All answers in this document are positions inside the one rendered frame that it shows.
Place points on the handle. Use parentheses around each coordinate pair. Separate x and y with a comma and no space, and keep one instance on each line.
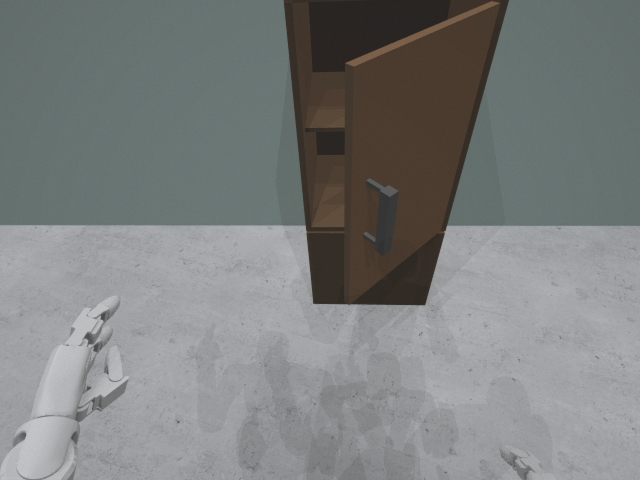
(388,198)

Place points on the robot left forearm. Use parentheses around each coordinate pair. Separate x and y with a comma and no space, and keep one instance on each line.
(44,449)

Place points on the robot left hand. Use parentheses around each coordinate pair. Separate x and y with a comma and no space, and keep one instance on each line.
(60,392)

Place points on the robot right hand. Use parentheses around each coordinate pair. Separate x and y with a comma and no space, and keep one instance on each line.
(528,467)

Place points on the cupboard door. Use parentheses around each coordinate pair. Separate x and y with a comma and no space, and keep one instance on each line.
(407,111)

